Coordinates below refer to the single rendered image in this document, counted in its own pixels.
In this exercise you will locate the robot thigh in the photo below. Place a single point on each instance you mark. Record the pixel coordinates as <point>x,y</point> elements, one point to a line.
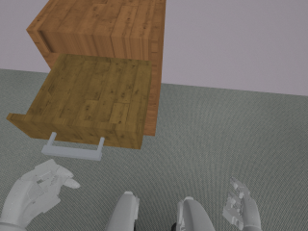
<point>124,213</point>
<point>193,216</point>

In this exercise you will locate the cabinet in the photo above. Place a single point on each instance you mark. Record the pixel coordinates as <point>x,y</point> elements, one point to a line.
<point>123,29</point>

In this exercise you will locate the handle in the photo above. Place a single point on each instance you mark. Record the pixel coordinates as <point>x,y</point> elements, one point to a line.
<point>70,152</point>

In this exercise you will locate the robot right thigh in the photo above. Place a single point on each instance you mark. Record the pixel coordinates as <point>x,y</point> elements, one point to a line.
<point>193,216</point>

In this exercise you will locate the robot right hand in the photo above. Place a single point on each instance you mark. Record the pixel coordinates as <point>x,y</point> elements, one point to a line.
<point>245,212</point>

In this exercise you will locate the drawer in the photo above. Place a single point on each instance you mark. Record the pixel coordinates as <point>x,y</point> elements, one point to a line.
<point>85,98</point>

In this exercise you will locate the robot left hand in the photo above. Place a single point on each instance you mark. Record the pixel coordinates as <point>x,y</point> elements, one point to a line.
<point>18,208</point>

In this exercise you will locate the robot left thigh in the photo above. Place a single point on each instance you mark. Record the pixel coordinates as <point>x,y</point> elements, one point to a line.
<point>124,213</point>

